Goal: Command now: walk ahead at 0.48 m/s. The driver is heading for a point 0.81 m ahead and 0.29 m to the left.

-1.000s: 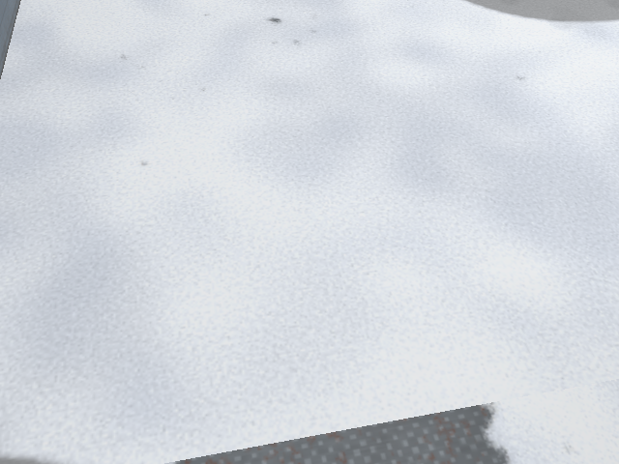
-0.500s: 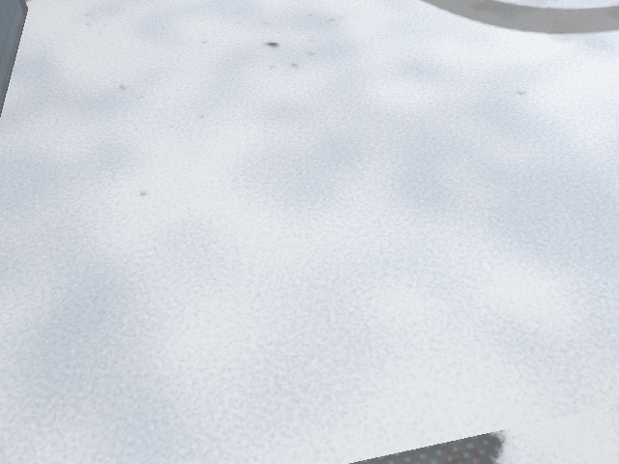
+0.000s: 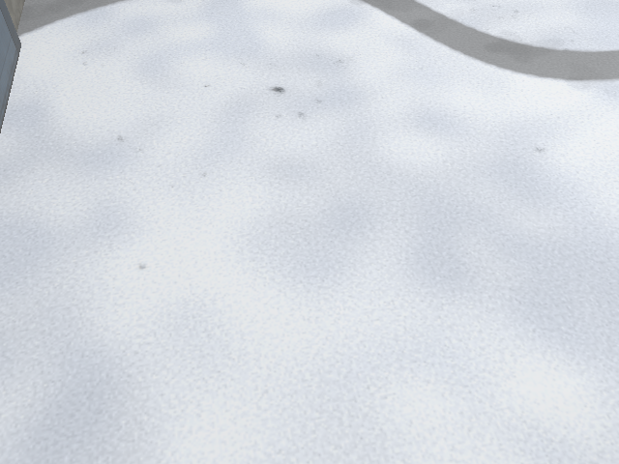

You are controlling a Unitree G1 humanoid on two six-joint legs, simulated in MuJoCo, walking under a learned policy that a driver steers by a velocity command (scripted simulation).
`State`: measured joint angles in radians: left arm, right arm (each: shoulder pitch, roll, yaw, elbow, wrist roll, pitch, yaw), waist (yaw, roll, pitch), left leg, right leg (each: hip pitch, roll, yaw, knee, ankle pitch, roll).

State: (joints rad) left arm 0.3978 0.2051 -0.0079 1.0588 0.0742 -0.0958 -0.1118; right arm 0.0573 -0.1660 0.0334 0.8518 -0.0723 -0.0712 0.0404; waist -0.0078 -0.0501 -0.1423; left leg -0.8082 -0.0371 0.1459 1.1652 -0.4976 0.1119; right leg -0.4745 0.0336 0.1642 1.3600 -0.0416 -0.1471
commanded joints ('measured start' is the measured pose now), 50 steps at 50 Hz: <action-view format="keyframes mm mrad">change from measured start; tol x32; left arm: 1 -128 -10 -4 -142 -10 5 42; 18 -588 47 39 -331 -24 24 78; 24 53 172 115 -141 -19 -31 148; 50 -53 58 88 -199 -45 4 150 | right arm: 1 252 -47 -27 173 17 -20 -11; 22 521 20 -41 153 16 -73 -1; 45 -166 -80 -105 -105 106 37 2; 50 279 -364 -212 -13 104 39 -28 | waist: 1 -23 30 56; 19 -26 129 145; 23 139 -250 -390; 27 38 -22 53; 50 -76 273 -58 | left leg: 1 388 256 -743 -699 -104 205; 7 207 120 -226 -903 278 78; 18 755 284 -339 -872 669 133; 21 717 180 -269 -597 894 23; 23 72 -57 -198 -41 -67 -96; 25 -63 93 -257 213 162 -26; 43 20 150 -126 -442 480 -28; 48 474 -30 20 -594 312 67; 50 1127 270 -633 -664 352 262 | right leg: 1 -567 23 111 605 26 -57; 19 -117 -69 -194 -889 -41 106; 23 1074 -496 446 -978 172 -330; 25 598 -413 238 -1093 -235 -109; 28 383 -345 6 -1179 -15 -61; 42 479 -336 -368 -1226 87 26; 48 526 -303 -459 -709 751 88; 49 291 -261 -448 -422 520 135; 50 -192 -74 -397 -48 -402 200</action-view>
